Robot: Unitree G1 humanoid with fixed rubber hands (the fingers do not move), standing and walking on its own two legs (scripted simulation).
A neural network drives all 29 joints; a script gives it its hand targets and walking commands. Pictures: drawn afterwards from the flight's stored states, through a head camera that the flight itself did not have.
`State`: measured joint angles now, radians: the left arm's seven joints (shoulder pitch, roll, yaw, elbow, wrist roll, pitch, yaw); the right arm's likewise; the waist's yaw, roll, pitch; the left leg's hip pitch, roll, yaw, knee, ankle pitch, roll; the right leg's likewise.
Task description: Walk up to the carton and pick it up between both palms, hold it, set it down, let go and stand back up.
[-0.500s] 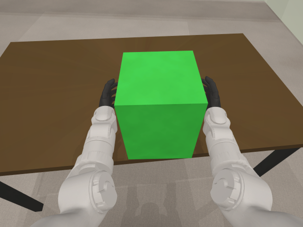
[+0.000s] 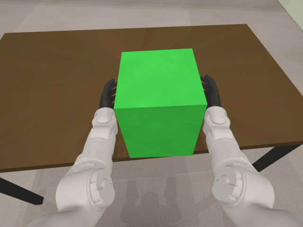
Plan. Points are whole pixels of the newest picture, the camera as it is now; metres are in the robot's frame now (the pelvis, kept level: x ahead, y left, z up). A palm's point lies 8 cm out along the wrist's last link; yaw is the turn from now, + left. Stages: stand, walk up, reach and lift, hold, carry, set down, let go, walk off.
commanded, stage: set down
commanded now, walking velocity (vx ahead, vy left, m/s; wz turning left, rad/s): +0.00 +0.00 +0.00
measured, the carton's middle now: (159, 106) +0.45 +0.01 +0.03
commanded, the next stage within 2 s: none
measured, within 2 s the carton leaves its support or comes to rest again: rests again in 0.12 s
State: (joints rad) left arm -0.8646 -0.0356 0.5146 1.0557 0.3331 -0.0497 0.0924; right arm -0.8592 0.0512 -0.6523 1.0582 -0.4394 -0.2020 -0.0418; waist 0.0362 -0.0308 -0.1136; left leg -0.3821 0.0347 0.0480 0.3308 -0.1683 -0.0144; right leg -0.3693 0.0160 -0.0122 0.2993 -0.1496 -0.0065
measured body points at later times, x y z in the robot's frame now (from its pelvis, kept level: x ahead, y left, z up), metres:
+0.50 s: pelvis +0.00 +0.00 +0.00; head +0.07 +0.02 +0.44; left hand +0.43 +0.16 +0.05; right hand +0.44 -0.13 +0.07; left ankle -0.02 +0.12 -0.75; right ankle -0.02 -0.11 -0.75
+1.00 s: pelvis +0.00 +0.00 +0.00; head +0.07 +0.01 +0.44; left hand +0.43 +0.16 +0.05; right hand +0.44 -0.14 +0.06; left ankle -0.02 +0.12 -0.75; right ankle -0.02 -0.11 -0.75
